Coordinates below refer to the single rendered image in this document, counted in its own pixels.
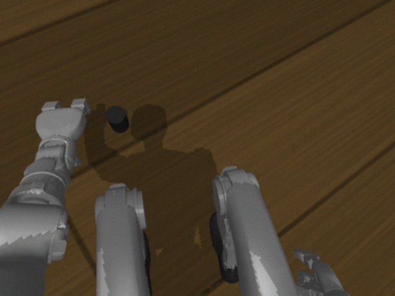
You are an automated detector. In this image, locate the can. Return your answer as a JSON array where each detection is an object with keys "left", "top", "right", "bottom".
[{"left": 106, "top": 105, "right": 129, "bottom": 133}]

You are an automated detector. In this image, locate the left robot arm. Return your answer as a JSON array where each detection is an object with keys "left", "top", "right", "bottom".
[{"left": 0, "top": 136, "right": 77, "bottom": 296}]

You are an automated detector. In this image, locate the right robot foot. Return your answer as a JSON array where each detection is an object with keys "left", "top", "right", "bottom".
[{"left": 210, "top": 212, "right": 239, "bottom": 284}]

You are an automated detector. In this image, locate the left robot hand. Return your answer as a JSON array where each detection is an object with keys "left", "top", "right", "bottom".
[{"left": 36, "top": 98, "right": 91, "bottom": 167}]

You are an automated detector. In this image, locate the right robot hand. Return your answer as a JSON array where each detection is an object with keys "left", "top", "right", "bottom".
[{"left": 293, "top": 249, "right": 344, "bottom": 296}]

